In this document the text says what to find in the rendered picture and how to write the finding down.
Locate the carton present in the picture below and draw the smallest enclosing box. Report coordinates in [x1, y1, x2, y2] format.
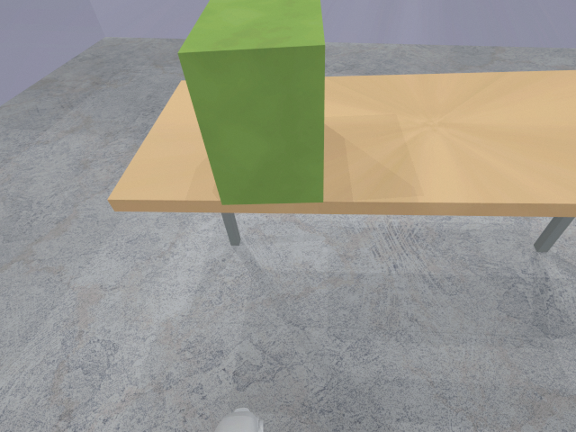
[178, 0, 325, 205]

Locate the table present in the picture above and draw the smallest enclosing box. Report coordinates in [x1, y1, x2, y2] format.
[107, 70, 576, 252]

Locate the robot left thigh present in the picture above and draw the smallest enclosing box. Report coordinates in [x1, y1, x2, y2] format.
[214, 411, 264, 432]

